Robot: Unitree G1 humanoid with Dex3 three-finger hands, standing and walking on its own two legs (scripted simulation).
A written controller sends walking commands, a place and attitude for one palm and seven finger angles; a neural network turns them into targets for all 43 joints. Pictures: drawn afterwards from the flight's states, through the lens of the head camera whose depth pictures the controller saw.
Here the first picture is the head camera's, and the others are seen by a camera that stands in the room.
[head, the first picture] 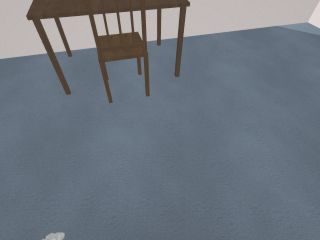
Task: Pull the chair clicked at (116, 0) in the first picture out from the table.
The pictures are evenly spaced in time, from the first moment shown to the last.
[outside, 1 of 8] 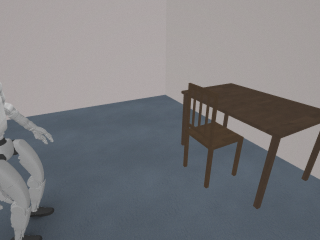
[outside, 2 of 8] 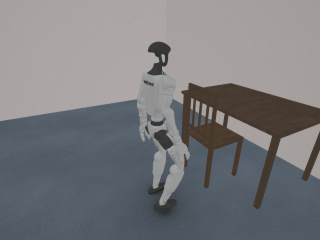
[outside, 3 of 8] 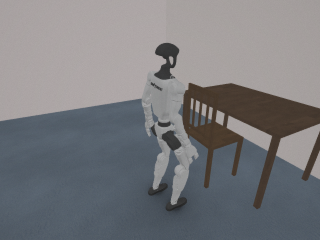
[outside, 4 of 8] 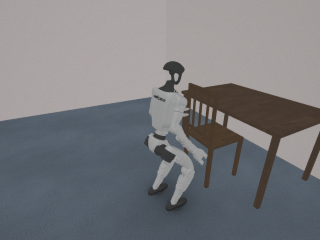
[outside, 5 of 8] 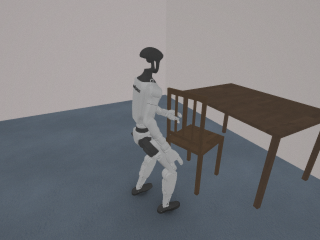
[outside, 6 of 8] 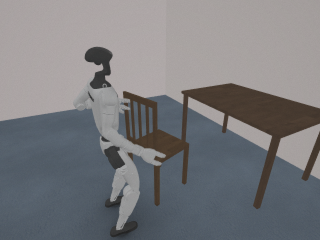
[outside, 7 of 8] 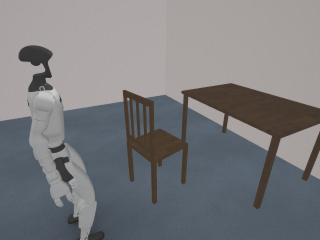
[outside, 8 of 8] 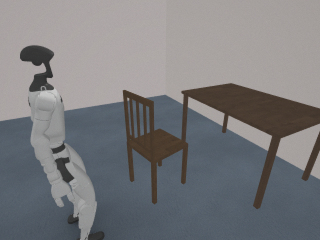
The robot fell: no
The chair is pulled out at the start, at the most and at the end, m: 0.00 0.57 0.57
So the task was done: yes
